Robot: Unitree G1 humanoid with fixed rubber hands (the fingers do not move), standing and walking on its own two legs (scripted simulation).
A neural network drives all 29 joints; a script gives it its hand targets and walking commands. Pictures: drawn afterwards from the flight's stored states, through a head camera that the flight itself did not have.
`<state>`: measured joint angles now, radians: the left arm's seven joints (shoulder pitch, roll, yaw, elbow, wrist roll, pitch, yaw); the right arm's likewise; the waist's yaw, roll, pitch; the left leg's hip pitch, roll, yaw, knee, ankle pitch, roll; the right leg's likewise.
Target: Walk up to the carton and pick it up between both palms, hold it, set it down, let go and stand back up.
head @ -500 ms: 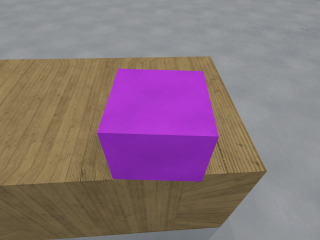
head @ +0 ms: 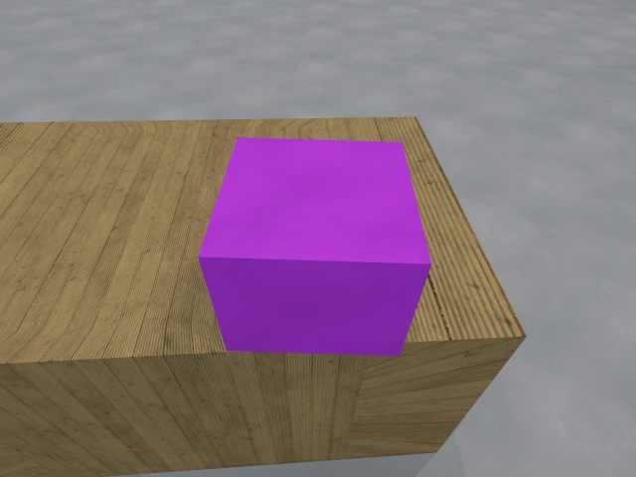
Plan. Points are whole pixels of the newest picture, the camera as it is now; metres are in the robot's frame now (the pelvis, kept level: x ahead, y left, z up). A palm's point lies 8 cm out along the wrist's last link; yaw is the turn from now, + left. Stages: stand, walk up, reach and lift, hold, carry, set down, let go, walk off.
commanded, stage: stand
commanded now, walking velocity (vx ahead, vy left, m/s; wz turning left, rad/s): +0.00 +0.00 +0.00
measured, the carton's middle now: (316, 243) +0.49 +0.02 +0.01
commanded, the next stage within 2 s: none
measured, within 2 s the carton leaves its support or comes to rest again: neither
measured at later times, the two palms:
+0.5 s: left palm out of the picture +0.06 +0.29 -0.11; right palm out of the picture +0.07 -0.29 -0.10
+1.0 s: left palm out of the picture +0.06 +0.29 -0.11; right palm out of the picture +0.07 -0.29 -0.11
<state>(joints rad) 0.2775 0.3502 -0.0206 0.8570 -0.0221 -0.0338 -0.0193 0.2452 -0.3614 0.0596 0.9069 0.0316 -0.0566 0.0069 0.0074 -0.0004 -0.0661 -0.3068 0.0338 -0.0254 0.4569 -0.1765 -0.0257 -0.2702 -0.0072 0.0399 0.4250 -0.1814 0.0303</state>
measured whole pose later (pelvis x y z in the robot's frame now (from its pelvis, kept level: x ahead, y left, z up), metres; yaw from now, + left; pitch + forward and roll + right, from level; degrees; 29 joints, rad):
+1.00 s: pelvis +0.00 +0.00 +0.00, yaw +0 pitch +1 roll -1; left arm 0.28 0.36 -0.02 0.90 -0.02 -0.04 -0.02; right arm 0.25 -0.36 0.06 0.94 0.03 -0.05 0.01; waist 0.01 0.00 -0.07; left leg -0.31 0.03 -0.03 0.46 -0.17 -0.02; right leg -0.27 -0.01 0.04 0.42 -0.18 0.03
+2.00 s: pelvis +0.00 +0.00 +0.00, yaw +0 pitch +1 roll -1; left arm 0.27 0.36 -0.02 0.92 -0.02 -0.04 -0.01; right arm 0.25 -0.36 0.06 0.95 0.03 -0.05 0.01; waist 0.01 0.00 -0.07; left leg -0.31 0.03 -0.03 0.46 -0.17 -0.02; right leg -0.27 -0.01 0.04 0.43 -0.18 0.03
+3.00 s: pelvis +0.00 +0.00 +0.00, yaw +0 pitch +2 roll -1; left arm 0.25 0.36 -0.02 0.93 -0.02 -0.04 -0.01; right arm 0.25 -0.36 0.06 0.95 0.03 -0.05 0.01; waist 0.01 0.00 -0.07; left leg -0.31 0.03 -0.03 0.46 -0.18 -0.02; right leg -0.27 -0.01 0.04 0.43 -0.19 0.03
